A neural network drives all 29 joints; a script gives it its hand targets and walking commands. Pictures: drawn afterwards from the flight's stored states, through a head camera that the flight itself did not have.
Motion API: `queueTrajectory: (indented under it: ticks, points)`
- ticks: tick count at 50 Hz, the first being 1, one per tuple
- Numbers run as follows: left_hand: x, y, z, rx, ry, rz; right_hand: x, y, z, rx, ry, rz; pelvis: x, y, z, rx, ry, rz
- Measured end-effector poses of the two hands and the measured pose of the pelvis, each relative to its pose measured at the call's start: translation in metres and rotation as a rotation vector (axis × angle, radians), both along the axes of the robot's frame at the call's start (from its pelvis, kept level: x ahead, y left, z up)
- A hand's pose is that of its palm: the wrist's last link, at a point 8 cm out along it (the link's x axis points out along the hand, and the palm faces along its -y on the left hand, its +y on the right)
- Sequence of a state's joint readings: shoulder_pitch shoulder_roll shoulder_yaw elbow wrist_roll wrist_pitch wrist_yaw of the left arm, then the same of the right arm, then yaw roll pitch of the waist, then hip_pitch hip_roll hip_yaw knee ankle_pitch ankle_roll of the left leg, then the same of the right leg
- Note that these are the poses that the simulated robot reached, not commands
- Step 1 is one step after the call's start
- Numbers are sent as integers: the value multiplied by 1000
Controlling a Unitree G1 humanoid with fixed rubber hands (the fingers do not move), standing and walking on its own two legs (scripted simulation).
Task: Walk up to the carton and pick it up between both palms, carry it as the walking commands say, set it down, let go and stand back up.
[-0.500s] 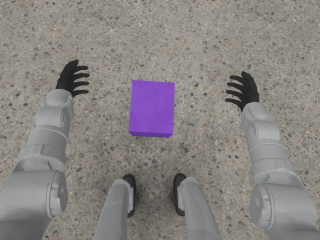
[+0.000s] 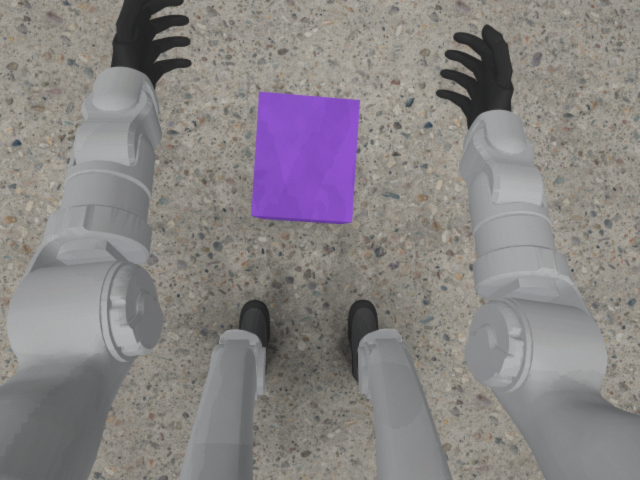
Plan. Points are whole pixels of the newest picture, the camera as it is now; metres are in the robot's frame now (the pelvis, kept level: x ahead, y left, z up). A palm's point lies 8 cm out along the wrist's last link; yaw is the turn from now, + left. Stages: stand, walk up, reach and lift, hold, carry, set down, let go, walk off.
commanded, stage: reach and lift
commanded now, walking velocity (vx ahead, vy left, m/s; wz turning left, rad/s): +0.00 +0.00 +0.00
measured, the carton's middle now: (305, 165) +0.52 +0.01 -0.57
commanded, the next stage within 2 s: none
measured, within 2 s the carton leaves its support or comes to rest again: neither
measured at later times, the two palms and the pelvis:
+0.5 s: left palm (182, 119) +0.53 +0.19 -0.25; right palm (440, 144) +0.50 -0.18 -0.25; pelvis -0.02 +0.00 -0.13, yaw -1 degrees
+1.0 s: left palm (207, 146) +0.52 +0.18 -0.39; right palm (407, 160) +0.50 -0.17 -0.39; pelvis -0.05 +0.00 -0.23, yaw -1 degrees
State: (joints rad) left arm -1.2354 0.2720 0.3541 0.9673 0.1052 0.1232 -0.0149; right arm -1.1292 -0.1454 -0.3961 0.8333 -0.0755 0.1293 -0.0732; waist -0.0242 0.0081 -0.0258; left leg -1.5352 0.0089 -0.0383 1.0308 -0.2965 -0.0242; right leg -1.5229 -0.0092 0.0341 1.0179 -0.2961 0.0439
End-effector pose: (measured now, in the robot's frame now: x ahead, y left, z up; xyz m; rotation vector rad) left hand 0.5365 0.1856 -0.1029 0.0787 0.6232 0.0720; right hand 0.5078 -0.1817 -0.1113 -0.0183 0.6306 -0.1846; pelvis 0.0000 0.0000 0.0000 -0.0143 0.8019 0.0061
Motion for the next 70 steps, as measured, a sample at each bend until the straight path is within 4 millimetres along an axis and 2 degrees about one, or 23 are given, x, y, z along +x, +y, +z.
queueTrajectory:
  ticks: [4,8,15,20,25,36,48,51,60,65,70]
  points:
    - [-2,-2,-9,5,8,-3,-3,-2,-11,11,-5,-10,2,1,-5,-1,28,-7]
    - [-9,-4,-31,-3,45,-5,-7,-2,-31,5,33,-9,1,0,-20,2,48,-13]
    - [-6,1,-73,7,24,10,0,6,-72,9,9,1,-4,-1,-67,1,58,-14]
    - [-6,0,-116,-6,17,18,-6,2,-112,-9,23,-12,-11,-2,-101,-5,73,-3]
    - [-7,0,-150,-3,10,25,-6,-1,-142,-15,17,-16,-21,-1,-127,-14,58,-3]
    - [-6,-3,-206,-5,47,22,-4,10,-203,8,51,-6,-33,1,-179,-14,11,-2]
    - [-15,-3,-283,-9,83,29,-5,6,-271,3,70,1,-46,0,-228,-16,-68,-7]
    - [-12,-2,-296,-4,54,25,-5,9,-288,6,68,9,-50,0,-235,-18,-120,-7]
    - [-20,-6,-354,-16,100,9,-18,17,-353,25,129,23,-55,2,-265,-24,-205,-8]
    - [-24,-4,-376,0,137,8,-19,18,-373,36,148,24,-55,1,-285,-19,-210,-11]
    - [-22,-4,-379,3,142,4,-18,13,-376,31,147,23,-52,1,-293,-16,-226,-10]
